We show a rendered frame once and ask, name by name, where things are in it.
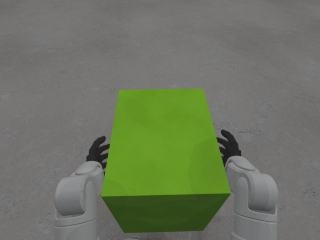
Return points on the robot left forearm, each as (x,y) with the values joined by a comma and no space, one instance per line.
(75,203)

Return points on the carton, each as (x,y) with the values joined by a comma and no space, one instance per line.
(164,170)

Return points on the left robot hand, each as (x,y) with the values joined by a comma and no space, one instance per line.
(95,152)

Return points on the robot right forearm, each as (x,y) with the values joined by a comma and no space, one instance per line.
(255,201)

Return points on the right robot hand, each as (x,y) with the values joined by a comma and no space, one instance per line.
(231,146)

